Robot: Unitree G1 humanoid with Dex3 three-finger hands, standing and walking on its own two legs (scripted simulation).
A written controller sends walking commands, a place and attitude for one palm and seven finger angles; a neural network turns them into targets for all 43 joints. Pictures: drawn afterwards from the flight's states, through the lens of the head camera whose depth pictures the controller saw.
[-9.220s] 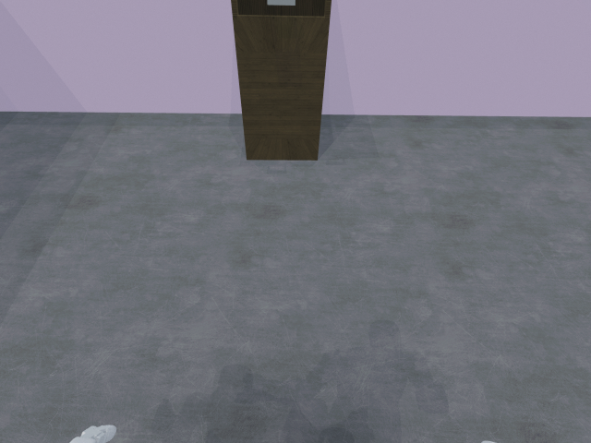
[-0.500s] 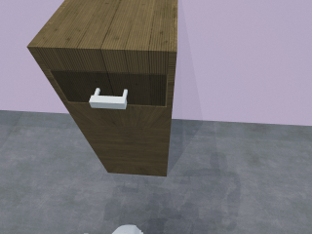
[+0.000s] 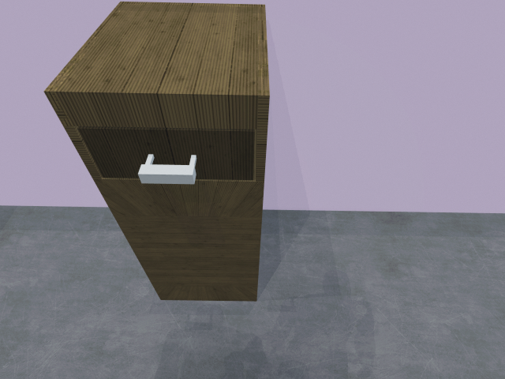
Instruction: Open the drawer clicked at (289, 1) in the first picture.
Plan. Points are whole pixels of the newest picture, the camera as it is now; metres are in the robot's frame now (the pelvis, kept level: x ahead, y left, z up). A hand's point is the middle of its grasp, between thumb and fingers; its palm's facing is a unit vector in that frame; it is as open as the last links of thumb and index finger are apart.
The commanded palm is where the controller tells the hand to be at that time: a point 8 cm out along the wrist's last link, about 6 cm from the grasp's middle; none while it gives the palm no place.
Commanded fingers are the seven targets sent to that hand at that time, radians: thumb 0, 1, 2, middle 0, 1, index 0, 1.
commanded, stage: come to a stop and stand still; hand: left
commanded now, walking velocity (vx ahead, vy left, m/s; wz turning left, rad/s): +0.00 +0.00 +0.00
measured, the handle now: (170, 166) +0.50 +0.20 +0.03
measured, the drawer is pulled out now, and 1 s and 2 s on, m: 0.00 0.00 0.00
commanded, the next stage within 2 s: look again from close up in 1.02 s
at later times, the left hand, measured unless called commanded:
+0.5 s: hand out of the picture -0.02 +0.11 -0.18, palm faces +0.07 -0.99 -0.11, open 7.3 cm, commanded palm none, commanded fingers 0.00 0.90 0.90 -0.20 -0.30 -0.20 -0.30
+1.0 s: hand out of the picture +0.00 +0.15 -0.17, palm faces +0.05 -0.99 -0.16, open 7.3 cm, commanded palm none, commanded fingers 0.00 0.90 0.90 -0.20 -0.30 -0.20 -0.30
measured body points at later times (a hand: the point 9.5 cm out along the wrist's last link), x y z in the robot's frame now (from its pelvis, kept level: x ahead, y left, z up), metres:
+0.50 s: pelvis +0.01 -0.03 +0.00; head +0.01 -0.02 +0.45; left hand -0.03 +0.16 -0.16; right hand -0.05 -0.22 -0.16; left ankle +0.05 +0.12 -0.74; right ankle -0.03 -0.13 -0.74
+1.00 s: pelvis +0.03 -0.01 +0.00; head +0.04 +0.00 +0.45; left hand -0.01 +0.20 -0.16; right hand +0.03 -0.23 -0.16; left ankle +0.05 +0.12 -0.74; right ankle -0.03 -0.13 -0.74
